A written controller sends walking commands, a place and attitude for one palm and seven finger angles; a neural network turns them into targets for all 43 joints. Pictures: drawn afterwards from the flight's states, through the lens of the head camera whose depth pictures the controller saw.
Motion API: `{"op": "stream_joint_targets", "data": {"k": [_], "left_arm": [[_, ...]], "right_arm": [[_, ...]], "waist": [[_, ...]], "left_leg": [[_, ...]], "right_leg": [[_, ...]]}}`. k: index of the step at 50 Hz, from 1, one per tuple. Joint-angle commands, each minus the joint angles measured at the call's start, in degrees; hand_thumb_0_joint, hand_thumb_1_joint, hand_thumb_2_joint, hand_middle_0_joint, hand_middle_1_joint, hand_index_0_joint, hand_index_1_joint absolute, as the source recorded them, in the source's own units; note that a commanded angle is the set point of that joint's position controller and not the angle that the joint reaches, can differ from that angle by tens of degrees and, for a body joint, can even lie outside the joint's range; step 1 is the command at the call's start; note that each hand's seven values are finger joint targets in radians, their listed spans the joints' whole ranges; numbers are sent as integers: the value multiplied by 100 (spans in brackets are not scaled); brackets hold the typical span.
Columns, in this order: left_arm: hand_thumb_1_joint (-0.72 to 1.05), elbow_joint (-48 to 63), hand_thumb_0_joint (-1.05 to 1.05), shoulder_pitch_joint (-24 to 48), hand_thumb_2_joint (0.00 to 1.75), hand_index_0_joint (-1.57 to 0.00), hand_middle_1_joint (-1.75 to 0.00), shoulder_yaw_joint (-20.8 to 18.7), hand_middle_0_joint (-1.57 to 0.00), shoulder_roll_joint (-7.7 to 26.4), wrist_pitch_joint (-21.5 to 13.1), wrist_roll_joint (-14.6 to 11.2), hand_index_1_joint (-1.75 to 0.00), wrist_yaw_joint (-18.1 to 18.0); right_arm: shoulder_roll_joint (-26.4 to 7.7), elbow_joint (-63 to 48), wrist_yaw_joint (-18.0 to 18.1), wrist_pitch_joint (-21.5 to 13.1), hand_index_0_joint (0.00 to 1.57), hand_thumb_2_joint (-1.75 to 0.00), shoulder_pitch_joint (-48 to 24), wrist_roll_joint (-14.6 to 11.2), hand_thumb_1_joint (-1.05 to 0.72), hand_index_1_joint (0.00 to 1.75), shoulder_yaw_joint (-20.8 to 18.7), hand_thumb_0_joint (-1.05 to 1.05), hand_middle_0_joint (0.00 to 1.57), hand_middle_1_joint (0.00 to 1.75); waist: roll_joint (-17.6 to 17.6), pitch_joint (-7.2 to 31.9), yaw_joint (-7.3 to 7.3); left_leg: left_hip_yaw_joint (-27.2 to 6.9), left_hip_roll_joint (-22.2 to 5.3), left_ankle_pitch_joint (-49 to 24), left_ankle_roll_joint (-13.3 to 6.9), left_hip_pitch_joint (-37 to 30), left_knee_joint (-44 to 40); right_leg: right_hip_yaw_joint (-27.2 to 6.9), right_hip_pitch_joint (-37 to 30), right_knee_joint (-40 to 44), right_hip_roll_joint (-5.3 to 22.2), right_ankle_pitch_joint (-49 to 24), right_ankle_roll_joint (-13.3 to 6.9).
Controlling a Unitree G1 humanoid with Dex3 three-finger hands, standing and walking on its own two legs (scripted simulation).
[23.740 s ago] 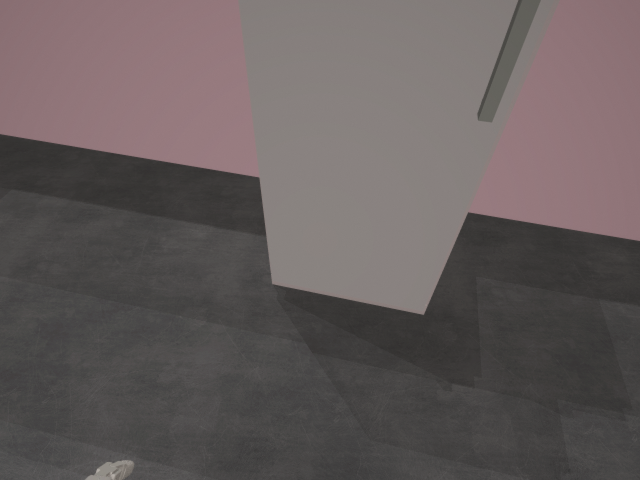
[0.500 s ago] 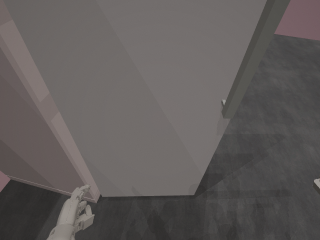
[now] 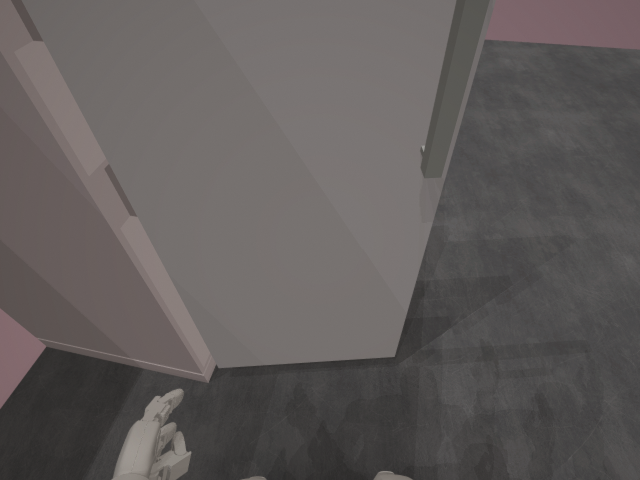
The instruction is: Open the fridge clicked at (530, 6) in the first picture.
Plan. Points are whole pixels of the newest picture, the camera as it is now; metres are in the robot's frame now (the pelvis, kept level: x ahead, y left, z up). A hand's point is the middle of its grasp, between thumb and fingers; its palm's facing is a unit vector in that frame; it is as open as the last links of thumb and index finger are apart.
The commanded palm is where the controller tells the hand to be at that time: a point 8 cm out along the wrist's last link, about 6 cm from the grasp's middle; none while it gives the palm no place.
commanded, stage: step back with the hand held close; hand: right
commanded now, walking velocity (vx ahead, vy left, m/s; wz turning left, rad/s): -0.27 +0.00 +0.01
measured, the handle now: (454, 46) +0.54 -0.15 +0.28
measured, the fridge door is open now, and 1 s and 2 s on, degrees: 74 74 74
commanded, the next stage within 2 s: stop stepping back and stand still in 0.44 s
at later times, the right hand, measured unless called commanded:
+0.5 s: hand out of the picture +0.15 -0.27 +0.17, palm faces +0.36 +0.83 -0.43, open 7.4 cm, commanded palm +0.07 -0.31 +0.19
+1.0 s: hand out of the picture +0.02 -0.28 +0.17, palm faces +0.49 +0.81 -0.32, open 7.4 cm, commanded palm -0.03 -0.31 +0.19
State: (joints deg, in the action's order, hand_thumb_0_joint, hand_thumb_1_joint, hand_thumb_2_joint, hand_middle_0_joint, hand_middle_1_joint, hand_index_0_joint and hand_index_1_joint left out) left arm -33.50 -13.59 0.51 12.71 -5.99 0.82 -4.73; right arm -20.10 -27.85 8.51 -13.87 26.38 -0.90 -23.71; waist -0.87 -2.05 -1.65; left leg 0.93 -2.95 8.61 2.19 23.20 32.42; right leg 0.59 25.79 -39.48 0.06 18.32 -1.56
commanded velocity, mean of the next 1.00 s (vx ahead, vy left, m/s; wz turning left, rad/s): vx -0.09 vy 0.00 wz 0.01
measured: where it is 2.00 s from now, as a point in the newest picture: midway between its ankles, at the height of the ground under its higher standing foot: outside the picture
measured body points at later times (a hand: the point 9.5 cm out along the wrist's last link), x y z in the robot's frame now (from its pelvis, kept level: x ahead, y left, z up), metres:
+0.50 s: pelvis -0.08 -0.01 +0.01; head -0.03 -0.05 +0.46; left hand +0.12 +0.22 -0.05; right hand +0.13 -0.32 +0.19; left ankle -0.10 +0.12 -0.69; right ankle -0.03 -0.09 -0.72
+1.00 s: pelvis -0.18 -0.01 +0.02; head -0.22 -0.02 +0.46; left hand -0.06 +0.26 -0.07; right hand -0.01 -0.32 +0.19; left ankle -0.20 +0.10 -0.72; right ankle -0.18 -0.14 -0.71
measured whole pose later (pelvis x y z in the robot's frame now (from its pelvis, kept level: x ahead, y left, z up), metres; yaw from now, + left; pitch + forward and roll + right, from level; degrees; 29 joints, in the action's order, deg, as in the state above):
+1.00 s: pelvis -0.18 -0.01 +0.02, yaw +0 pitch +1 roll -1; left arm -39.6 -19.4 -0.8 14.1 -6.5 0.7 -6.2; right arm -19.2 -21.8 9.2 -9.0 27.2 -1.1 -20.3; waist -2.6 7.4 -1.0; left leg 2.9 -1.2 17.8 -1.2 12.4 29.2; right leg 2.7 17.3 -36.0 1.9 21.4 -1.2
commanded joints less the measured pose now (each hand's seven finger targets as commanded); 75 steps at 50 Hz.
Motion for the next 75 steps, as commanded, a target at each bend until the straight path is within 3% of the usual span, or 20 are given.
{"op": "stream_joint_targets", "data": {"k": [1,4,10,12,14,17,20,22,35,37,40,49,52,58,62,66,67,70,72,75], "left_arm": [[90,875,0,436,90,-20,-30,-278,-20,739,-396,1,-30,-95],[90,951,0,567,90,-20,-30,-372,-20,755,-504,36,-30,-117],[90,758,0,619,90,-20,-30,-424,-20,644,-627,22,-30,91],[90,599,0,600,90,-20,-30,-389,-20,506,-524,46,-30,118],[90,446,0,654,90,-20,-30,-302,-20,438,-520,111,-30,73],[90,568,0,772,90,-20,-30,-266,-20,412,-503,26,-30,-53],[90,606,0,752,90,-20,-30,-213,-20,579,-391,-37,-30,-166],[90,722,0,601,90,-20,-30,-377,-20,670,-442,7,-30,-3],[90,850,0,649,90,-20,-30,-334,-20,650,-443,3,-30,-1],[90,801,0,612,90,-20,-30,-352,-20,635,-359,4,-30,-38],[90,605,0,700,90,-20,-30,-302,-20,642,-235,61,-30,-41],[90,375,0,408,90,-20,-30,-279,-20,635,-546,25,-30,-261],[90,580,0,402,90,-20,-30,-290,-20,744,-620,-18,-30,-184],[90,493,0,430,90,-20,-30,-259,-20,699,-752,-12,-30,46],[90,445,0,352,90,-20,-30,-359,-20,555,-584,-9,-30,119],[90,390,0,344,90,-20,-30,-195,-20,444,-461,-32,-30,107],[90,-873,0,411,90,-20,-30,-482,-20,1198,-297,-26,-30,662],[90,-679,0,-251,90,-20,-30,-323,-20,647,283,-69,-30,570],[90,-543,0,32,90,-20,-30,-420,-20,1300,347,109,-30,521],[90,-550,0,336,90,-20,-30,-375,-20,1388,349,299,-30,403]], "right_arm": [[-1356,-1379,168,-422,20,-90,-437,-67,-90,30,-780,0,20,30],[-1426,-1489,164,-493,20,-90,-427,50,-90,30,-1086,0,20,30],[-1186,-1155,12,-523,20,-90,368,-128,-90,30,-817,0,20,30],[-1389,-1144,-1,-524,20,-90,120,-162,-90,30,-746,0,20,30],[-1655,-1099,107,-591,20,-90,-443,-102,-90,30,-730,0,20,30],[-1566,-855,11,-337,20,-90,-386,0,-90,30,-707,0,20,30],[-1529,-1142,-31,-292,20,-90,-439,-101,-90,30,-660,0,20,30],[-1534,-1676,-39,-382,20,-90,-285,-128,-90,30,-708,0,20,30],[-1330,-1115,141,164,20,-90,665,-239,-90,30,-904,0,20,30],[-1321,-894,127,247,20,-90,459,-177,-90,30,-708,0,20,30],[-1633,-1314,87,184,20,-90,-318,-162,-90,30,-640,0,20,30],[-1366,-752,204,46,20,-90,-949,24,-90,30,-381,0,20,30],[-1499,-1331,247,-142,20,-90,-882,9,-90,30,-600,0,20,30],[-1384,-1122,151,-104,20,-90,164,-38,-90,30,-758,0,20,30],[-1518,-634,104,-186,20,-90,63,-92,-90,30,-912,0,20,30],[-1363,-266,77,-246,20,-90,72,-92,-90,30,-848,0,20,30],[-387,3308,-619,872,20,-90,-777,453,-90,30,1328,0,20,30],[94,3692,-783,1407,20,-90,-632,231,-90,30,1645,0,20,30],[186,4232,-774,1496,20,-90,-554,214,-90,30,1828,0,20,30],[-55,4976,-840,1436,20,-90,-1223,228,-90,30,1826,0,20,30]], "waist": [[519,565,195],[1838,717,84],[1207,490,56],[-162,475,140],[-650,481,33],[-1296,1000,29],[114,1116,136],[1609,1927,2],[1570,572,164],[936,549,160],[-1097,113,65],[-14,239,237],[1836,284,226],[1264,367,84],[-921,484,85],[-864,309,210],[-381,120,549],[-173,405,503],[775,373,327],[-12,353,250]], "left_leg": [[-339,-45,1980,-247,13,-513],[-50,756,1161,-51,-1872,2451],[31,588,1577,-356,-1165,-593],[-1784,-716,1330,-862,-98,-1918],[-1875,-1725,-2005,-1195,83,-1797],[-876,-921,-4952,-754,-1383,-565],[-306,-145,-3976,-264,-1202,293],[-464,470,1602,-117,39,1720],[746,865,2005,-336,-2138,-97],[508,595,1873,-507,-2188,-1357],[-2376,-1921,2548,-1508,369,-2905],[-744,-653,2555,-827,-145,-1116],[238,418,1856,-225,810,1346],[333,326,875,-194,-1591,-406],[-2764,-1633,2125,-1264,-1118,-2143],[-1401,-1188,449,-1126,-813,-1536],[-125,-1380,-2128,-1115,-693,-427],[128,-662,-365,-631,103,181],[224,183,2163,-218,546,1906],[-371,129,2142,-248,61,1941]], "right_leg": [[-829,-53,1482,447,1529,-173],[-2254,1851,3277,1719,2552,-811],[-1065,372,2106,986,1128,-257],[-319,-344,343,307,356,234],[-50,-172,-1633,49,598,361],[182,-71,-677,0,62,252],[265,-1388,1770,103,-2962,184],[-1082,-2893,1572,1723,-6738,-457],[-590,292,3718,1066,2513,108],[29,71,2682,436,2005,335],[-148,-70,-1890,-57,297,229],[431,-1448,1469,119,521,-101],[-2071,-2007,2413,1760,-35,-846],[-345,-241,1479,1002,-189,-393],[44,435,-1842,23,1110,114],[-102,-115,-799,360,531,113],[29,382,-777,567,661,103],[-62,-1224,575,358,-1584,133],[-2137,-663,1582,1903,-1911,-854],[-2220,-265,1859,1801,-1927,-1108]]}}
